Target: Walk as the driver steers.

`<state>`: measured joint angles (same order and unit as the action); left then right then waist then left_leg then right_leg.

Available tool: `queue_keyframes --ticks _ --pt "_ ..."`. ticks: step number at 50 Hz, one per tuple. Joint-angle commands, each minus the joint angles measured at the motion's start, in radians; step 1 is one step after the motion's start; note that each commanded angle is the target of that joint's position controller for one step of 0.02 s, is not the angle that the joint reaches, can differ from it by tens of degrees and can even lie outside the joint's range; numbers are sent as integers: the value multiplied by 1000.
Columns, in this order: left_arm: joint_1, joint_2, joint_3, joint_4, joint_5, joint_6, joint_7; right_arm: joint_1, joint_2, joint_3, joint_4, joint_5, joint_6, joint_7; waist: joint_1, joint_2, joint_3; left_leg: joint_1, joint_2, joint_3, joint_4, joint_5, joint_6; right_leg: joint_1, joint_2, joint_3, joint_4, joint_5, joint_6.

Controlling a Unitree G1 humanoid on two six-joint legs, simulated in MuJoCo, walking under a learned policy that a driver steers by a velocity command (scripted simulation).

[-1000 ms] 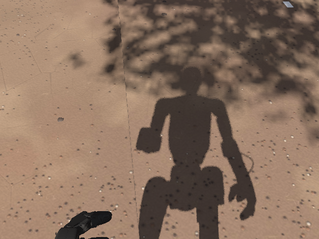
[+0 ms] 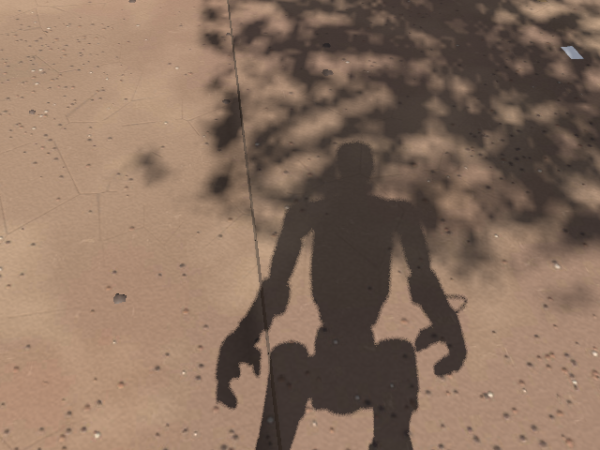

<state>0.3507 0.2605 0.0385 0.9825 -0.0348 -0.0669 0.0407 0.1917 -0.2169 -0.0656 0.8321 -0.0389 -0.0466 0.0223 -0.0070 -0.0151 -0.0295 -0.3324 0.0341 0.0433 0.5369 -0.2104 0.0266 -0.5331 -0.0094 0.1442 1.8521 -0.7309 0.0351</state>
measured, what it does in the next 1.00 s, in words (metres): walks ahead: right foot 0.13 m higher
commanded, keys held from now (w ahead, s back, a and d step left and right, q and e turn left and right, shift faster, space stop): no key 0.76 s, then w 0.24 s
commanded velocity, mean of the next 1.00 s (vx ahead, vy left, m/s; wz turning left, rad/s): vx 0.11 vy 0.00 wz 0.00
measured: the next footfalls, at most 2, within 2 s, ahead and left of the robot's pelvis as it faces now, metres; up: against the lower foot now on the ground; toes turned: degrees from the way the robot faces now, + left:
right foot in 0.32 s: +0.22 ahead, -0.10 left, +0.13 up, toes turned -4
left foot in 1.50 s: +0.38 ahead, +0.13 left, +0.01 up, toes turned +1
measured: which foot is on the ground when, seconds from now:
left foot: down 0.00-1.00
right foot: up 0.00-0.30, down 0.32-1.00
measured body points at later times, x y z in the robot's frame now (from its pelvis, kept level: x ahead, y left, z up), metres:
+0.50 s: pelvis +0.14 +0.02 +0.03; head +0.14 +0.02 +0.48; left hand +0.33 +0.21 -0.08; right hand +0.08 -0.19 -0.13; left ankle +0.04 +0.11 -0.71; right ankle +0.18 -0.10 -0.60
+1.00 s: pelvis +0.18 -0.01 +0.00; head +0.18 -0.02 +0.45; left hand +0.34 +0.16 -0.13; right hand +0.02 -0.18 -0.15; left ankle +0.03 +0.10 -0.74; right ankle +0.18 -0.10 -0.60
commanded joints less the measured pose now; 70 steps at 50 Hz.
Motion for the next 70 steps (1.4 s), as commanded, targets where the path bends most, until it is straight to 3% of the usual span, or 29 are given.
queue_keyframes --ticks 1,2,5,6,10,12,15,17,18,20,24,32,38,43,45,46,47,49,51,52,53,54,55,56,58,60,64,67,70 --pt "-2 -70 -36 -144 -20 -36 1 282 -136 3 66 1 27 11 8 154 -112 483 369 -429 -130 743 278 -580 63 -85 405 171 19" --pt "-70 -58 -37 -168 -13 -23 9 197 -91 23 58 23 31 0 29 109 -89 388 341 -417 -171 491 265 -590 12 -118 377 209 7" --pt "-149 -82 -50 -207 1 24 8 138 25 85 81 13 10 -17 72 94 28 143 285 -342 -206 430 215 -543 -43 -99 289 243 -28" --pt "-161 -87 -54 -221 13 26 10 148 28 92 90 6 7 -22 80 77 35 111 249 -284 -206 445 186 -526 -56 -95 191 253 -39" --pt "-294 -144 -83 -276 37 22 17 259 10 86 136 4 30 -55 51 103 10 148 173 -167 -249 660 111 -428 -113 -176 -246 302 -25" --pt "-361 -174 -97 -280 32 19 10 360 -1 70 169 16 53 -66 17 149 -15 206 175 -130 -240 838 93 -352 -108 -220 -391 231 -29" --pt "-386 -160 -98 -262 26 15 -13 471 -14 50 213 28 80 -60 21 163 -10 255 174 -106 -206 1053 72 -231 -87 -228 -577 241 -68" --pt "-319 -96 -78 -231 41 18 -25 460 -39 32 199 26 72 -57 50 142 -128 300 121 -47 -111 1258 57 -72 -74 -130 -623 525 -126" --pt "-337 -106 -75 -228 30 31 -30 485 -8 31 194 15 68 -60 21 60 -173 244 110 -47 -117 1198 39 14 -92 -100 -642 553 -162" --pt "-377 -156 -74 -214 11 60 -18 443 51 37 190 6 75 -61 22 -10 -117 188 65 -31 -117 920 11 42 -96 -66 -743 513 -178" --pt "-429 -183 -71 -168 17 74 9 472 114 34 198 -2 121 -70 -32 -53 38 225 -9 5 -207 349 -16 -114 -127 -23 -879 373 -183" --pt "-393 -164 -66 -120 22 40 -16 477 64 25 240 11 96 -36 23 47 -89 329 70 15 -170 958 3 -20 -83 -121 -680 586 -150" --pt "-433 -175 -67 -95 14 64 -14 493 97 27 280 3 118 -52 8 14 3 327 41 46 -223 597 -12 -71 -94 -89 -768 498 -161" --pt "-430 -173 -59 -80 11 54 -25 566 129 38 314 13 119 -68 -5 60 65 343 35 54 -208 164 71 -291 -72 -110 -702 -107 -166" --pt "-485 -231 -82 -99 3 30 -45 620 107 40 330 21 106 -72 -20 132 72 434 124 -28 -238 286 120 -445 -42 -230 -487 -125 -132" --pt "-473 -249 -97 -117 -8 17 -61 619 46 29 332 35 95 -71 0 140 97 388 248 -174 -320 158 190 -427 -47 -292 -469 -133 -114" --pt "-488 -230 -92 -119 -24 11 -65 562 32 27 319 41 84 -70 21 146 172 293 318 -271 -396 41 234 -396 -51 -302 -480 -103 -113" --pt "-455 -166 -69 -96 -15 -2 -64 404 19 35 264 22 69 -74 80 103 173 197 208 -94 -289 411 178 -222 -10 -294 -569 -87 -165" --pt "-307 -67 -30 -66 10 -9 -62 384 35 44 239 17 37 -68 126 24 20 144 51 61 49 860 100 21 -52 -56 -791 10 -258" --pt "-155 8 -3 -47 14 -3 -52 367 46 46 243 18 11 -55 187 -1 -39 11 -9 10 217 746 78 208 -129 243 -1042 -32 -337" --pt "26 103 32 13 12 -2 -39 256 64 42 198 32 -13 -48 265 -216 -31 -255 -134 -87 626 -44 32 390 -307 717 -1439 10 -470" --pt "28 82 20 55 23 -34 -44 175 74 27 161 64 -42 -37 224 -143 64 -403 -167 -291 912 -211 33 345 -362 928 -1552 99 -488" --pt "-44 33 2 57 19 -58 -49 129 89 28 115 86 -49 -36 156 -137 160 -464 -155 -323 977 -218 39 234 -369 768 -1490 342 -452" --pt "-99 -41 -15 70 16 -73 -54 141 93 29 93 86 -36 -46 86 -106 198 -429 -123 -264 968 -199 37 139 -336 531 -1395 585 -374" --pt "-173 -123 -25 83 24 -62 -51 238 57 2 114 76 16 -72 -1 -33 156 -259 -77 -207 875 -145 27 8 -242 162 -1314 724 -233" --pt "-202 -141 -33 88 36 -56 -34 273 60 -5 112 68 48 -74 -55 -35 121 -148 -68 -193 753 -59 8 -11 -187 -2 -1314 858 -211" --pt "-166 -57 -21 103 42 -44 22 109 49 -1 37 40 53 -54 -48 -60 25 -87 -35 -133 263 153 -44 176 -116 -187 -1244 1119 -195" --pt "-111 -8 -3 84 13 -18 50 35 35 12 44 49 64 -17 8 -52 -41 -31 -27 -97 72 316 -89 247 -126 -193 -1150 1012 -206" --pt "-111 -7 9 43 -5 -7 62 -6 1 16 56 48 74 3 47 -18 -12 -37 0 -90 -129 457 -71 269 -141 -166 -1032 843 -183"
Velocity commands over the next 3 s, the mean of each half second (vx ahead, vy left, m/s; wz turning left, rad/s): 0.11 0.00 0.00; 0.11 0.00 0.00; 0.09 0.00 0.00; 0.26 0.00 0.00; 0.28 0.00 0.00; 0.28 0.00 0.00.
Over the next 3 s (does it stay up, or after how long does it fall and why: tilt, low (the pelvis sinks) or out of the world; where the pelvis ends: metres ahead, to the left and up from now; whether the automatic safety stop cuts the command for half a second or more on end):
stays up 0.66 -0.10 0.12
